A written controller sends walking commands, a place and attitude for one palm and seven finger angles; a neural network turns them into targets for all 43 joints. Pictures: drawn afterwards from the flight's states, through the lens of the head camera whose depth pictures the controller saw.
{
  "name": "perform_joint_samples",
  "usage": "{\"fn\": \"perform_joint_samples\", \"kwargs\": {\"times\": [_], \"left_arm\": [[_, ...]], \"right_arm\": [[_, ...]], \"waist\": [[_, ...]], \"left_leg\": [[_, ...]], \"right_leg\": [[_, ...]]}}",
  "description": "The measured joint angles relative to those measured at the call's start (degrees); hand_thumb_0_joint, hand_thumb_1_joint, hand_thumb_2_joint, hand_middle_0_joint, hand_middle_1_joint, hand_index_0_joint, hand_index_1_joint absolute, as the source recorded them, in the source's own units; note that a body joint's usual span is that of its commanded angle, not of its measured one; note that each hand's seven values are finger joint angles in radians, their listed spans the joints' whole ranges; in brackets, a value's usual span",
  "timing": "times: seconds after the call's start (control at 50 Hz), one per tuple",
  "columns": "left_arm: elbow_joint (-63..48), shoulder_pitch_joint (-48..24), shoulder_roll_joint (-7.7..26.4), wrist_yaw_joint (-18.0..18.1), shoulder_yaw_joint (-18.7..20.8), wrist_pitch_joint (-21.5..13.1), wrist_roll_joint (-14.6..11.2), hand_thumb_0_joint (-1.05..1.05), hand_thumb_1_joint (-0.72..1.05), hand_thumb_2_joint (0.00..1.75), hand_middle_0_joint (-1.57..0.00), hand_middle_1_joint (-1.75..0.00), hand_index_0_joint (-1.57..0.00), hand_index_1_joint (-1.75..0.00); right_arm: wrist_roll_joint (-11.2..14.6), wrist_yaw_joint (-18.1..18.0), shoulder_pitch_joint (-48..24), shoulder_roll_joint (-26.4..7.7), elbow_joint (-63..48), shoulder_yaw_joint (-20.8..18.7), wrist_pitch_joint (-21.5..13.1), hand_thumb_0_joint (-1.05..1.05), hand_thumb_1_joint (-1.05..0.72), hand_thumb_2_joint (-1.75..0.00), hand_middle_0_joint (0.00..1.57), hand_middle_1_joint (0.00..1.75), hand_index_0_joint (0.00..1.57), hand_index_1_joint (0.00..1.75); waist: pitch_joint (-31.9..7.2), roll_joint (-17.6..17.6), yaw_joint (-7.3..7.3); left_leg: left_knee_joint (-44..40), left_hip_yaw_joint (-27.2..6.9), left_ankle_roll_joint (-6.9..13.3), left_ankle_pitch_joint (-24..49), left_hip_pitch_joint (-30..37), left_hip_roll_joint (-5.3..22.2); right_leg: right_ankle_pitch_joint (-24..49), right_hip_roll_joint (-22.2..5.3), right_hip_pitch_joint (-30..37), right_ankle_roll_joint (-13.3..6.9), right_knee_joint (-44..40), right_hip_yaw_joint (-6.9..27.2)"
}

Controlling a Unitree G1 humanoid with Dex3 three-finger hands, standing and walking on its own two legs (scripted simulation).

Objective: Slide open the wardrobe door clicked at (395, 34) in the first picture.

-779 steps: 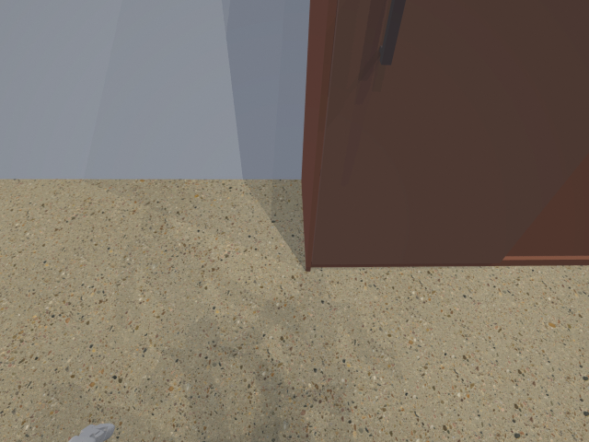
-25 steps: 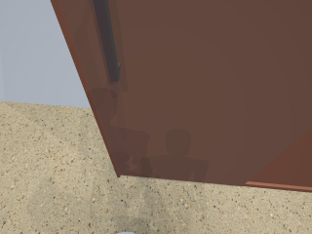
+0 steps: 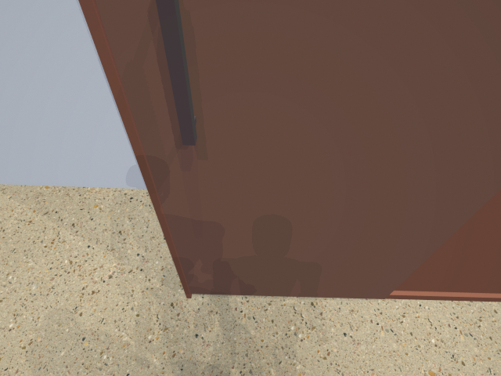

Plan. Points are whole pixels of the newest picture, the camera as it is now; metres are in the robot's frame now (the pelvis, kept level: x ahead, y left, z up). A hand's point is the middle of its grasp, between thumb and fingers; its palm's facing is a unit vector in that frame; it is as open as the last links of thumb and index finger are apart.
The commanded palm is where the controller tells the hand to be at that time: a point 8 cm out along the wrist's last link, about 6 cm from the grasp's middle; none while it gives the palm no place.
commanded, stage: come to a stop and stand still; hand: left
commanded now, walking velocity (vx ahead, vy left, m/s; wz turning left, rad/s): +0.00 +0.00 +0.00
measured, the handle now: (181, 66) +0.47 +0.14 +0.25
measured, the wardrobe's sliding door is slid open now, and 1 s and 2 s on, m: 0.00 0.00 0.00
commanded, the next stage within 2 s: look again from close up in 0.98 s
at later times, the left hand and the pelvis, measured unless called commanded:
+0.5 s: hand out of the picture +0.03 +0.19 -0.17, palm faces +0.00 -0.98 -0.22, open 7.4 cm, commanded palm none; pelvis +0.01 +0.00 +0.00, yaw +0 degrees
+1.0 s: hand out of the picture +0.05 +0.18 -0.17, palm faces +0.00 -0.98 -0.21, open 7.4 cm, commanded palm none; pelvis +0.03 +0.00 +0.00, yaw +0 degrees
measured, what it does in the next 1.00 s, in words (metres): stands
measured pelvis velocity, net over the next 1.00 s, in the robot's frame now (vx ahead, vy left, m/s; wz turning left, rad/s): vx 0.03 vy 0.00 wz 0.00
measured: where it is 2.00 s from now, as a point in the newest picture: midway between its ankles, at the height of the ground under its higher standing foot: outside the picture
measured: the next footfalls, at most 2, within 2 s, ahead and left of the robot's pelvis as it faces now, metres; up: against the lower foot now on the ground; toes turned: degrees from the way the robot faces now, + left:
none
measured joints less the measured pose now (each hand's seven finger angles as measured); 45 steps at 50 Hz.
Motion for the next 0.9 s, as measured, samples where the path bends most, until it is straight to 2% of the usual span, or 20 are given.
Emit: {"fn": "perform_joint_samples", "kwargs": {"times": [0.14,0.4,0.9], "left_arm": [[-0.6,2.1,-0.1,0.2,-1.1,-0.4,0.0,0.0,0.92,0.89,-0.2,-0.3,-0.2,-0.3],[-0.5,2.8,0.4,-0.1,-1.4,-0.9,-0.4,0.0,0.91,0.89,-0.2,-0.3,-0.2,-0.3],[2.8,1.2,0.3,-0.1,-1.2,-1.2,-0.3,0.0,0.91,0.89,-0.2,-0.3,-0.2,-0.3]], "right_arm": [[-0.3,0.8,4.2,-1.2,-3.1,0.4,0.1,0.01,-0.92,-0.9,0.2,0.3,0.2,0.3],[-0.3,1.1,5.8,-0.6,-1.5,1.8,-0.5,0.01,-0.92,-0.89,0.2,0.3,0.2,0.3],[0.1,0.4,1.0,-0.6,2.2,1.6,-1.3,0.01,-0.91,-0.9,0.2,0.3,0.2,0.3]], "waist": [[-2.6,1.8,-1.1],[-2.6,1.6,-0.47],[-1.6,-0.1,0.61]], "left_leg": [[3.4,-0.2,0.4,-2.1,-1.3,0.0],[-0.7,0.4,0.5,-0.3,0.2,-0.8],[-3.5,0.5,-0.1,-0.6,3.6,-0.4]], "right_leg": [[-1.6,-0.2,-0.8,0.1,2.7,-0.2],[-0.9,-0.8,-0.5,0.2,0.8,0.4],[-1.0,-0.3,2.9,0.0,-2.4,0.5]]}}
